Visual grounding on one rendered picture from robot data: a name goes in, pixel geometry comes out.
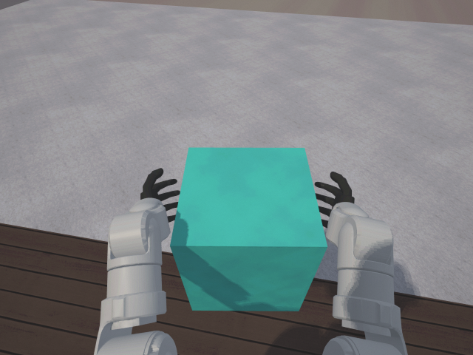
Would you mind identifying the left robot hand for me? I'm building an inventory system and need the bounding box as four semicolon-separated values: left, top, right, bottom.
140;168;180;222

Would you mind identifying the right robot upper arm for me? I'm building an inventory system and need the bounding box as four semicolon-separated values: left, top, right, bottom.
322;335;402;355

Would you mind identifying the robot right forearm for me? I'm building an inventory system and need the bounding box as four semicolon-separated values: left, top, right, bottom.
325;202;408;355

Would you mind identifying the right robot hand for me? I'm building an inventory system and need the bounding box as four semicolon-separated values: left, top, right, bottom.
315;172;355;228

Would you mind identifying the left robot upper arm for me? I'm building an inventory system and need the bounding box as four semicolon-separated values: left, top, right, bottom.
97;331;177;355

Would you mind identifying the robot left forearm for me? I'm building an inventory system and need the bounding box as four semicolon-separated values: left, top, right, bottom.
94;198;171;355

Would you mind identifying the carton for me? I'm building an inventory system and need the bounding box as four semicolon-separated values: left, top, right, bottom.
170;147;327;311

